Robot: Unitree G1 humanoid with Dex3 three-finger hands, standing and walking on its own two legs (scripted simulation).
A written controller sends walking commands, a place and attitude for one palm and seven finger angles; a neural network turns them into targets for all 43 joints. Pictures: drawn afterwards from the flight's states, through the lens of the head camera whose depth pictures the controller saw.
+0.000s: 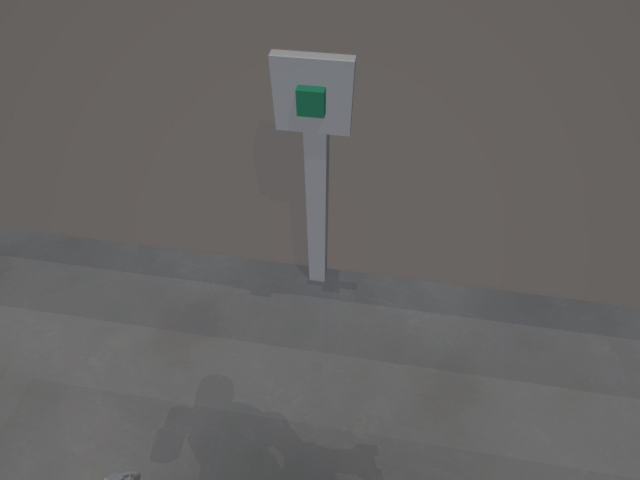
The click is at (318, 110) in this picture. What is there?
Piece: button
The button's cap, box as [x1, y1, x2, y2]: [295, 85, 325, 117]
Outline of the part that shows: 297,85 295,90 297,115 323,117 325,112 325,87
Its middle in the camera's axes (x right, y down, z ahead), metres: -0.02 -0.30 +0.85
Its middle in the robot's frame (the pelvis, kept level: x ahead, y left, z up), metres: +0.85 +0.07 +0.00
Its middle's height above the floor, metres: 0.79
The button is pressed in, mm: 0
